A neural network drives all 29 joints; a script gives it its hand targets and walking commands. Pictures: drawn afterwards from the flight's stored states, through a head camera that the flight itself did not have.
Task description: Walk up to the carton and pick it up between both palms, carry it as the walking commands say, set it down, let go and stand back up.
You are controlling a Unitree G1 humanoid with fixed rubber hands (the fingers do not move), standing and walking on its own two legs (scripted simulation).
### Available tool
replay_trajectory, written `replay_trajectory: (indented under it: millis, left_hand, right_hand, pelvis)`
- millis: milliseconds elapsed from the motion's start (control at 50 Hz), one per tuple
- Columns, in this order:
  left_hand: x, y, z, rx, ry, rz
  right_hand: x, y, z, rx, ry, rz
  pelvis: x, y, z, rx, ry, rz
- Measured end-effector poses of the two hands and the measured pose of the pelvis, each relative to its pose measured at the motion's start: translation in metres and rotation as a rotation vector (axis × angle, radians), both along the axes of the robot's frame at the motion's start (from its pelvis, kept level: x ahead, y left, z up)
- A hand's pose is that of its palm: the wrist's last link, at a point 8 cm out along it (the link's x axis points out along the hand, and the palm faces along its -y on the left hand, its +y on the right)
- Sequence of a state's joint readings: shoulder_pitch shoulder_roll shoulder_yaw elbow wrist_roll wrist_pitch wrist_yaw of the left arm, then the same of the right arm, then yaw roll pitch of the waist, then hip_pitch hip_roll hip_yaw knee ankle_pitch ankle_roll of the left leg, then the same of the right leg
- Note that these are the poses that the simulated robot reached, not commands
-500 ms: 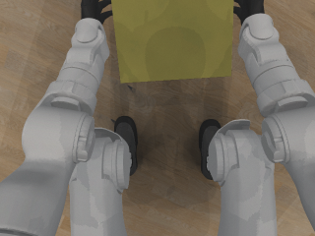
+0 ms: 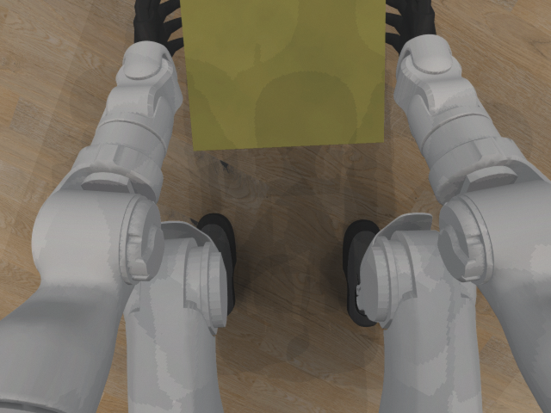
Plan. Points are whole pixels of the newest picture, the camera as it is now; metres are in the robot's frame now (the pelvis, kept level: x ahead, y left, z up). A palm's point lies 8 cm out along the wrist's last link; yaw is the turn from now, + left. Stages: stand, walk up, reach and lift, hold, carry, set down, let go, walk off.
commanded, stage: reach and lift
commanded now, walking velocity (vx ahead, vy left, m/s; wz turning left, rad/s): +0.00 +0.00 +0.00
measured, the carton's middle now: (283, 75) +0.49 +0.01 -0.25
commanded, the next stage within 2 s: none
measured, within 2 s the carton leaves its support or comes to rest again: leaves its support in 0.08 s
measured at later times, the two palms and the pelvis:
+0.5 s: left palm (129, 30) +0.52 +0.16 -0.12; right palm (427, 22) +0.52 -0.14 -0.13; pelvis -0.01 +0.01 +0.01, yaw -2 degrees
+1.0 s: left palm (116, 22) +0.52 +0.16 -0.08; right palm (447, 8) +0.52 -0.14 -0.09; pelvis -0.02 +0.01 +0.05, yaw -3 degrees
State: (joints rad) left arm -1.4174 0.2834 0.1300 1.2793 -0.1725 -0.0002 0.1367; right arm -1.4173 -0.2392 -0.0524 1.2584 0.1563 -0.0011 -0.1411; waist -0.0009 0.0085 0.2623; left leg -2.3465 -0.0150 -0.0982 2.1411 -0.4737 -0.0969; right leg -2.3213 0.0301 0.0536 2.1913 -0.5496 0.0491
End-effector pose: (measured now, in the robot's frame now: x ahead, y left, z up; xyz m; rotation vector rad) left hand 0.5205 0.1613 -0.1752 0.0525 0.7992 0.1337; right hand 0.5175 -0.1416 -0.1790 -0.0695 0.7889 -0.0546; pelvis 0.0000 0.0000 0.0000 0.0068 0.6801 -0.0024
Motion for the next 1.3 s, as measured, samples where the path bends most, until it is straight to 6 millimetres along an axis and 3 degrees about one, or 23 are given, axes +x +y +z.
replay_trajectory:
  millis: [240, 360, 480, 620, 800, 920, 1100, 1300]
  left_hand:
    - [0.003, 0.003, 0.023, 0.003, -0.063, 0.026]
    - [-0.004, 0.002, 0.032, -0.045, -0.054, 0.042]
    - [0.0, 0.003, 0.057, -0.032, -0.121, 0.055]
    - [-0.002, 0.004, 0.07, -0.04, -0.128, 0.069]
    - [0.008, -0.005, 0.083, -0.051, -0.155, 0.062]
    - [-0.004, 0.001, 0.08, -0.016, -0.115, 0.062]
    - [-0.008, -0.003, 0.113, -0.089, -0.204, 0.089]
    - [-0.02, 0.004, 0.139, -0.038, -0.168, 0.067]
  right_hand:
    - [0.006, 0.005, 0.017, 0.017, -0.042, -0.011]
    - [-0.005, 0.004, 0.027, -0.012, -0.017, -0.008]
    - [0.0, 0.006, 0.05, 0.011, -0.079, -0.02]
    - [0.004, 0.007, 0.066, 0.02, -0.083, -0.022]
    - [0.008, -0.001, 0.077, 0.003, -0.106, -0.028]
    - [0.0, 0.005, 0.069, 0.007, -0.061, -0.002]
    - [-0.004, 0.001, 0.114, 0.02, -0.142, -0.055]
    - [-0.019, 0.008, 0.129, 0.018, -0.105, -0.038]
  pelvis:
    - [-0.002, 0.004, 0.001, 0.009, -0.042, -0.021]
    - [-0.003, 0.007, 0.001, 0.0, -0.04, -0.029]
    - [-0.011, 0.011, 0.011, -0.012, -0.1, -0.03]
    - [-0.01, 0.011, 0.018, -0.009, -0.081, -0.025]
    - [-0.01, 0.007, 0.037, -0.011, -0.123, -0.032]
    - [-0.011, 0.005, 0.044, -0.008, -0.172, -0.032]
    - [-0.026, 0.009, 0.05, -0.019, -0.266, -0.052]
    - [-0.043, 0.016, 0.066, -0.019, -0.276, -0.043]
